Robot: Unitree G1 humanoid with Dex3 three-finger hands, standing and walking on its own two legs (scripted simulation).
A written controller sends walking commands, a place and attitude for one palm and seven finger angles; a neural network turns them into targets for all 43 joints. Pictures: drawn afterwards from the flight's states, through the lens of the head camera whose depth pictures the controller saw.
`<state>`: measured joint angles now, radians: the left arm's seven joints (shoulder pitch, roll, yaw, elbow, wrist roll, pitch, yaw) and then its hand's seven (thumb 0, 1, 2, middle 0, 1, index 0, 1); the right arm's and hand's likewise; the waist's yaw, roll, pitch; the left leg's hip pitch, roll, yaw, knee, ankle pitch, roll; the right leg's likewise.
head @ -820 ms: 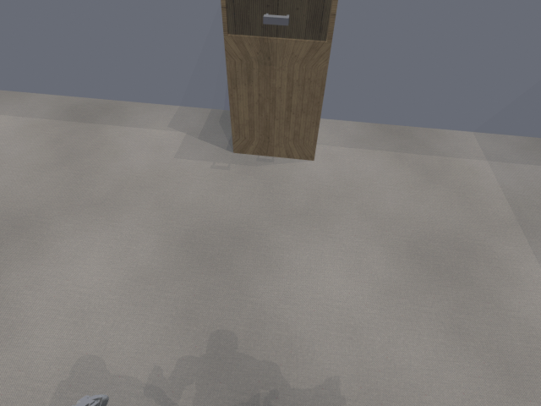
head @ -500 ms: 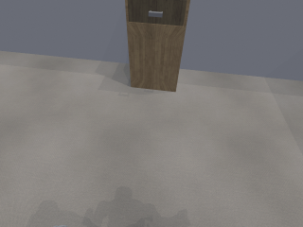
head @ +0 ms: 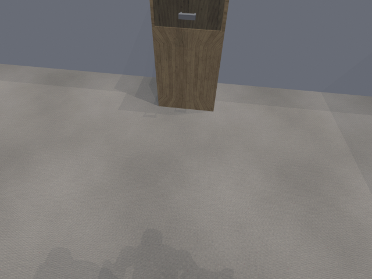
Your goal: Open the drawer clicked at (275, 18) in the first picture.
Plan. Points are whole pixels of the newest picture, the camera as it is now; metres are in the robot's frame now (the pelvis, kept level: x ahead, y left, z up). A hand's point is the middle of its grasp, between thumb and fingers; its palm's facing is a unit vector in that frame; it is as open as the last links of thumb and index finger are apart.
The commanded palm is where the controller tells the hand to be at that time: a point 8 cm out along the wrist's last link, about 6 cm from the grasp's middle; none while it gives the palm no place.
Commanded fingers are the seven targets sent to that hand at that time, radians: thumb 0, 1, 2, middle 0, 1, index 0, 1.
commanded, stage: stand and wait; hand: left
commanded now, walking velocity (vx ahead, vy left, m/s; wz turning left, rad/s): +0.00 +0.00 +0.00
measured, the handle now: (187, 15) +1.55 +0.07 -0.01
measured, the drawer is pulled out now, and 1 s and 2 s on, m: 0.00 0.00 0.00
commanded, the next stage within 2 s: look at it before walking up in 0.18 s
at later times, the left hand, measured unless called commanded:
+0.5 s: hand out of the picture +0.07 +0.24 -0.16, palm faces -0.04 -0.94 -0.33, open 7.4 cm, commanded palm none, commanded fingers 0.00 0.90 0.90 -0.20 -0.30 -0.20 -0.30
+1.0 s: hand out of the picture +0.08 +0.24 -0.16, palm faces -0.03 -0.94 -0.33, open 7.4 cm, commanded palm none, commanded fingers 0.00 0.90 0.90 -0.20 -0.30 -0.20 -0.30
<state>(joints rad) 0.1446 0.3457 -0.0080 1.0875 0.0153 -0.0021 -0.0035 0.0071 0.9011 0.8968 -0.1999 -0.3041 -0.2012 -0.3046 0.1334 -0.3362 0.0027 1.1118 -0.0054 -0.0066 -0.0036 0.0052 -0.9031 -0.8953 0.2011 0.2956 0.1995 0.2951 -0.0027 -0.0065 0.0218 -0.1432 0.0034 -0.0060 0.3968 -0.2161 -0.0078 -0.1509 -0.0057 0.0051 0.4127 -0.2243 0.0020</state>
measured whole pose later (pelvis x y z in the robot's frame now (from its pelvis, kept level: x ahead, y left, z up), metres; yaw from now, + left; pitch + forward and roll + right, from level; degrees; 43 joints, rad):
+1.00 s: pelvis +0.01 +0.00 +0.00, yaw +0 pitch -2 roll +0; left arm 0.15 0.33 -0.01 1.09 0.02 0.00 0.00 0.01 0.90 0.90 -0.20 -0.30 -0.20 -0.30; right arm 0.12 -0.32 0.01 1.12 -0.01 -0.01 -0.01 0.00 -0.90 -0.90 0.20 0.30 0.20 0.30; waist 0.00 -0.01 0.02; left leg -0.13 0.01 0.00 0.37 -0.22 -0.02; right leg -0.14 0.00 0.01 0.39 -0.22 0.00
